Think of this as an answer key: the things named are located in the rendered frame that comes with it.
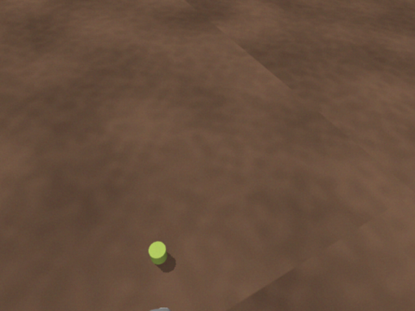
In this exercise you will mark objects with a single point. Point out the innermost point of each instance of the can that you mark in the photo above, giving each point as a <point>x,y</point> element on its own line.
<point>158,252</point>

